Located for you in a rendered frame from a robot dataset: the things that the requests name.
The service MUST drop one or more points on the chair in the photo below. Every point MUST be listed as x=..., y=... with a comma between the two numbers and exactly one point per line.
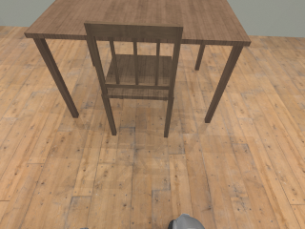
x=136, y=76

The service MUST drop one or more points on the table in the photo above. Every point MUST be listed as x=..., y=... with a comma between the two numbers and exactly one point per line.
x=205, y=22

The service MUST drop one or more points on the right robot thigh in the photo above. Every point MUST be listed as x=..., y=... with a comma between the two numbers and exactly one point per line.
x=186, y=222

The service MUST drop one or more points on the robot right shin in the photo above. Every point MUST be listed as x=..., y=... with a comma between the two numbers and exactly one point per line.
x=184, y=215

